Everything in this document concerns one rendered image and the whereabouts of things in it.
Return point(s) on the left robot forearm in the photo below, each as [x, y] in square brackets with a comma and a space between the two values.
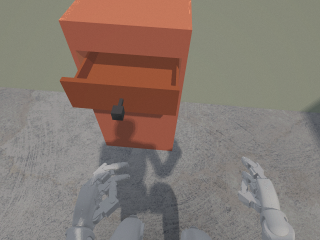
[79, 233]

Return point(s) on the robot left thigh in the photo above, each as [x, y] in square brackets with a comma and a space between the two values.
[129, 229]

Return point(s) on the right robot forearm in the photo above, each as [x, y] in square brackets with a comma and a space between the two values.
[275, 226]

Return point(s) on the robot right thigh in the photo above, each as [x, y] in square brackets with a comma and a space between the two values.
[194, 234]

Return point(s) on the robot thigh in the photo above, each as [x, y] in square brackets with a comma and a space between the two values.
[129, 229]
[194, 234]

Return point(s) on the robot left hand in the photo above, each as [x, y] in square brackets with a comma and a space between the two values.
[89, 198]

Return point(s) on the robot right hand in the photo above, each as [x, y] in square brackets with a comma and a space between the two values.
[262, 195]

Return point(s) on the handle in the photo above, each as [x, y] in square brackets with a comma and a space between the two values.
[118, 112]

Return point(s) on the cabinet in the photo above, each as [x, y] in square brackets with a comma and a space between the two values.
[158, 28]

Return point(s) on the drawer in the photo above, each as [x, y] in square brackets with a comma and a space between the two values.
[147, 84]

